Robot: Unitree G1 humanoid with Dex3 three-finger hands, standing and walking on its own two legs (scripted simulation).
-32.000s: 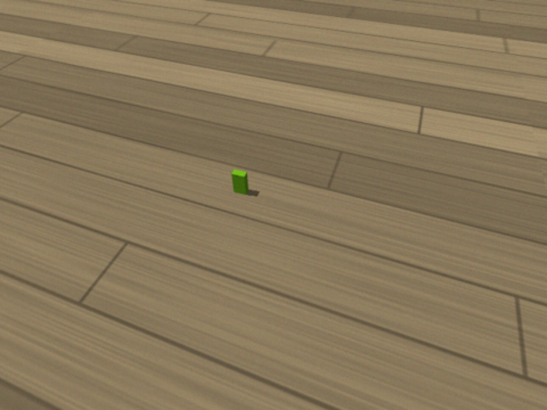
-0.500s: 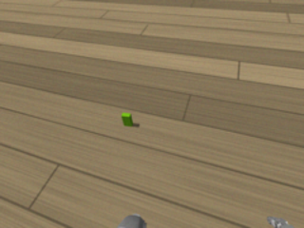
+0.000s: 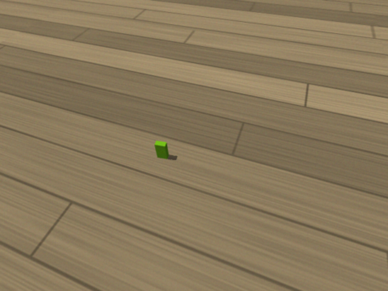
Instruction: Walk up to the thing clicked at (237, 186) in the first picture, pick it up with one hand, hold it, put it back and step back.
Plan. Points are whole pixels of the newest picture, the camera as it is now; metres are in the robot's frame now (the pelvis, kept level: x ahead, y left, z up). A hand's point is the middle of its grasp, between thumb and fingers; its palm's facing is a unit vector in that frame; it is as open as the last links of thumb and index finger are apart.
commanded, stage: step back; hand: left
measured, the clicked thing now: (161, 150) +1.02 +0.21 -0.69
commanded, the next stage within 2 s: stand in 0.52 s
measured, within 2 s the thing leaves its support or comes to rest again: neither
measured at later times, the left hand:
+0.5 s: hand out of the picture +0.11 +0.30 -0.15, palm faces +0.05 -0.92 -0.38, open 7.3 cm
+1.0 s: hand out of the picture +0.11 +0.27 -0.13, palm faces +0.00 -0.94 -0.35, open 7.3 cm
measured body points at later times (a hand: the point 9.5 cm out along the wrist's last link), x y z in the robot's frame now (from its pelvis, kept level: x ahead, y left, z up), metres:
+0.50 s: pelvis +0.03 +0.02 +0.00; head +0.06 +0.03 +0.45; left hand +0.11 +0.35 -0.12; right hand +0.14 -0.27 -0.13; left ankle +0.05 +0.16 -0.72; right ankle +0.05 -0.10 -0.72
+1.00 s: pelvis +0.04 +0.02 +0.02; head +0.05 +0.02 +0.47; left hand +0.11 +0.32 -0.11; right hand +0.13 -0.28 -0.11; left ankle +0.05 +0.16 -0.72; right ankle +0.05 -0.10 -0.72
